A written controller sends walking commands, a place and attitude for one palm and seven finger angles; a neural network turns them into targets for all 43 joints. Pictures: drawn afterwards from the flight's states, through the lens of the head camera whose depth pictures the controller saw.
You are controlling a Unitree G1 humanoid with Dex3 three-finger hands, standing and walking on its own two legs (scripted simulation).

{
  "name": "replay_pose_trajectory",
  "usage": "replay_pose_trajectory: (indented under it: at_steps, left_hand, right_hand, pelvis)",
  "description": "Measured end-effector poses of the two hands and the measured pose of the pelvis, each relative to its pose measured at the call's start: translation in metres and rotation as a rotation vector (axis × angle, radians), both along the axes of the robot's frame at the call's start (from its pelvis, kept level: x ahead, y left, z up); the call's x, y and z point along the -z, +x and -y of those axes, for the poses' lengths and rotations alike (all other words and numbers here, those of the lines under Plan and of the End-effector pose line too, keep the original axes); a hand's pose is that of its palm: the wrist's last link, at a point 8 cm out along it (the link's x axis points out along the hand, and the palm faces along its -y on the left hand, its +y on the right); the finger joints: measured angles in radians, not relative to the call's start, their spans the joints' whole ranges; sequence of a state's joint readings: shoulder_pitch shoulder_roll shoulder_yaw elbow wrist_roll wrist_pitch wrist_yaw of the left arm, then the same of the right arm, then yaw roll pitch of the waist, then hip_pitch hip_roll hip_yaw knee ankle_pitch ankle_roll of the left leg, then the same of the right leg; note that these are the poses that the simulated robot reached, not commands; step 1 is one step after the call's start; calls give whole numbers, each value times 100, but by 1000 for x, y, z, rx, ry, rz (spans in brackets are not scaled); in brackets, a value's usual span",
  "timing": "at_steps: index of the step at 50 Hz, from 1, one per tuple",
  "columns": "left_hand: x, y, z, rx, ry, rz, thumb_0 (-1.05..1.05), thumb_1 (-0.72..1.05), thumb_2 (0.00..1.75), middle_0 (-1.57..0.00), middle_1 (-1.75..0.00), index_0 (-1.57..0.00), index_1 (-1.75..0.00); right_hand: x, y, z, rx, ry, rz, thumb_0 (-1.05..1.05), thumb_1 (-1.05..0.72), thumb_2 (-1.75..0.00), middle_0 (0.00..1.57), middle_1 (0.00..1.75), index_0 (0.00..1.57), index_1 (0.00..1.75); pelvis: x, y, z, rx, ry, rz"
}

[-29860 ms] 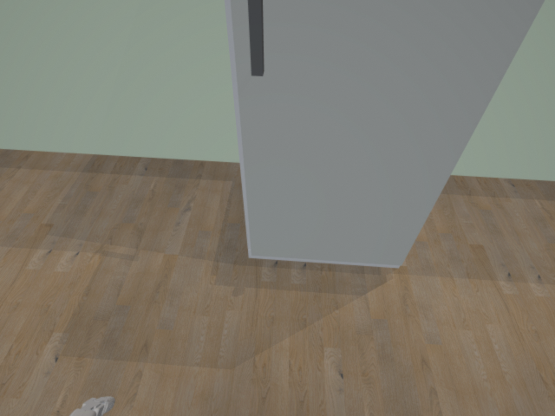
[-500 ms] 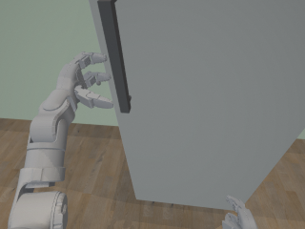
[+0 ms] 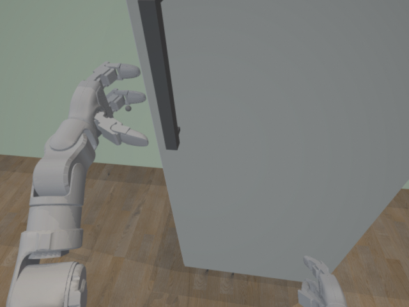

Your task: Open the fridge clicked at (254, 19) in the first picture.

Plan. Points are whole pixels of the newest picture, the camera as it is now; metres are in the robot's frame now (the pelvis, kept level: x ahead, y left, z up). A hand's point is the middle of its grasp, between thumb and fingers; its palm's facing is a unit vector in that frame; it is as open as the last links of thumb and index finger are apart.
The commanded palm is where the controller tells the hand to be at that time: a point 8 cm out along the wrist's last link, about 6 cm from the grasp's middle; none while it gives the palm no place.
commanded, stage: move the hooked fingers beside the handle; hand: left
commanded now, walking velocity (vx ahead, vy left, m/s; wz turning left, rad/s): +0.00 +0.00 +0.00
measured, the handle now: (166, 82) +0.44 +0.10 +0.26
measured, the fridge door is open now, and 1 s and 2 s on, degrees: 0 0 0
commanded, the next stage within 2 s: none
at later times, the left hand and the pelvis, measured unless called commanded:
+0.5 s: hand (124, 104) +0.38 +0.17 +0.25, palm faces -0.05 -1.00 -0.04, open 13.9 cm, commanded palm +0.35 +0.22 +0.24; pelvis +0.01 +0.00 +0.00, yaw +0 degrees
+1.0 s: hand (129, 118) +0.38 +0.17 +0.22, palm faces -0.03 -1.00 -0.05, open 13.9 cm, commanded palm +0.36 +0.22 +0.25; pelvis +0.00 +0.00 +0.00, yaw +0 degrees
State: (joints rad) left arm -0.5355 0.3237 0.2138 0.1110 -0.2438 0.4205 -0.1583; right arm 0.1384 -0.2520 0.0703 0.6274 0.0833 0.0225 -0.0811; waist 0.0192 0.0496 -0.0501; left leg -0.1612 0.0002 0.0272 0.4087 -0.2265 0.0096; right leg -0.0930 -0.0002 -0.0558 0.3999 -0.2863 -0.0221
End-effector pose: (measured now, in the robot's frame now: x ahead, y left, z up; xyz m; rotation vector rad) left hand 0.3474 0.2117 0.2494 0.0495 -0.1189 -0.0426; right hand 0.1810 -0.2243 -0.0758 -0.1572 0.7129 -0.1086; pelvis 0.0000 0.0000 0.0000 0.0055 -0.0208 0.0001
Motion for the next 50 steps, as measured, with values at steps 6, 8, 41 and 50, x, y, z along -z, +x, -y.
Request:
replay_pose_trajectory:
  at_steps: [6,8,41,50]
  left_hand:
    - [-1,10,-7,-3,-4,-53,-1,-50,30,-31,-120,-31,-120]
    - [7,15,-9,-7,-4,-98,-1,-50,30,-31,-120,-31,-120]
    - [-17,14,6,34,-7,8,-1,-50,30,-31,-120,-31,-120]
    - [27,10,-8,-18,1,-95,-1,-50,30,-30,-120,-30,-119]
  right_hand:
    - [4,-5,1,3,4,-22,1,-91,-90,20,30,20,30]
    - [6,-9,3,11,4,-33,1,-91,-90,20,30,20,30]
    - [2,7,-1,-8,10,-1,1,-91,-90,20,30,20,30]
    - [7,-8,5,17,13,-35,1,-91,-90,20,30,20,30]
  pelvis:
    - [0,-2,1,-5,-2,-8]
    - [0,-2,1,-6,-3,-14]
    - [0,4,1,-6,-1,-12]
    - [0,4,3,6,3,-22]
